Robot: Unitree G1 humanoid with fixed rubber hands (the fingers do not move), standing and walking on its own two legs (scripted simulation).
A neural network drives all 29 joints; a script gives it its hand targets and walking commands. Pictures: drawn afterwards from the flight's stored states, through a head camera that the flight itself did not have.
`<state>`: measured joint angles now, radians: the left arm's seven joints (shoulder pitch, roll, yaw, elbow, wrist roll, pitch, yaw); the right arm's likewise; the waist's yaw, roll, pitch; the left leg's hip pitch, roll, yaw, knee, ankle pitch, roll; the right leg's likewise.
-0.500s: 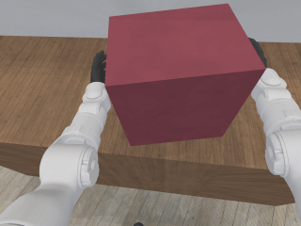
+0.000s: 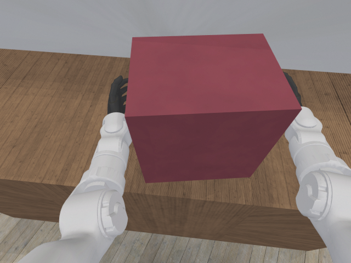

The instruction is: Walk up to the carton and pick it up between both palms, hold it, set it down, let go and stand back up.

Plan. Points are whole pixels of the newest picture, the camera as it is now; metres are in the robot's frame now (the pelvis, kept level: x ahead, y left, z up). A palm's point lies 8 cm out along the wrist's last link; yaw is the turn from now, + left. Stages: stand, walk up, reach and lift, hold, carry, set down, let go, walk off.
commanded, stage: reach and lift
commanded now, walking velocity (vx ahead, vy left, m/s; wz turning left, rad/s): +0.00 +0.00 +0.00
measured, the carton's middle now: (198, 115) +0.47 +0.03 +0.04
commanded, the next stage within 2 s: none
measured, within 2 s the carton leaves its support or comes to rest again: leaves its support in 0.84 s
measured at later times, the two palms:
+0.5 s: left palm (114, 115) +0.41 +0.22 +0.08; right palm (290, 109) +0.46 -0.16 +0.11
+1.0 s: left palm (105, 120) +0.37 +0.23 +0.11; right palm (296, 121) +0.42 -0.16 +0.12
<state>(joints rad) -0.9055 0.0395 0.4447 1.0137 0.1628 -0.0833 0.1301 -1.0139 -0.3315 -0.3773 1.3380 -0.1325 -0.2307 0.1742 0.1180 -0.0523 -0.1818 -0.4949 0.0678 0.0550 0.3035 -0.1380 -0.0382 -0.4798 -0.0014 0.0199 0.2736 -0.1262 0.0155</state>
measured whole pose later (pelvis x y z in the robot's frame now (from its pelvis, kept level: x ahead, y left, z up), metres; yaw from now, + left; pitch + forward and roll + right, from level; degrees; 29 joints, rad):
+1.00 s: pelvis -0.03 +0.00 +0.00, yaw +2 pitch +15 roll +0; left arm -0.87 0.12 0.26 1.04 0.02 0.02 0.15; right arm -0.93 -0.28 -0.33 1.29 -0.09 -0.17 0.12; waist 0.08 -0.05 -0.23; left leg -0.47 0.06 0.06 0.32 -0.10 -0.03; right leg -0.45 -0.02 -0.05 0.30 -0.10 0.01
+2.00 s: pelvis -0.04 +0.01 +0.01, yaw +3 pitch +1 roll +0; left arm -0.80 0.12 0.29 0.61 0.13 0.47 0.09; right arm -0.92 -0.26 -0.17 1.04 0.12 0.11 0.08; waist -0.01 -0.07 -0.11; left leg -0.19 0.05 0.05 0.28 -0.11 -0.02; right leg -0.16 -0.03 -0.06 0.25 -0.11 0.02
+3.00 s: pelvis -0.04 +0.01 +0.01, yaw +2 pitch -2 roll -1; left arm -0.81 0.17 0.31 0.36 0.14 0.80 0.02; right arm -0.94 -0.30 -0.04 0.78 0.32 0.48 -0.04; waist -0.07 -0.03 -0.15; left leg -0.15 0.04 0.03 0.31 -0.13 -0.01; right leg -0.10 -0.03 -0.03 0.25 -0.11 0.03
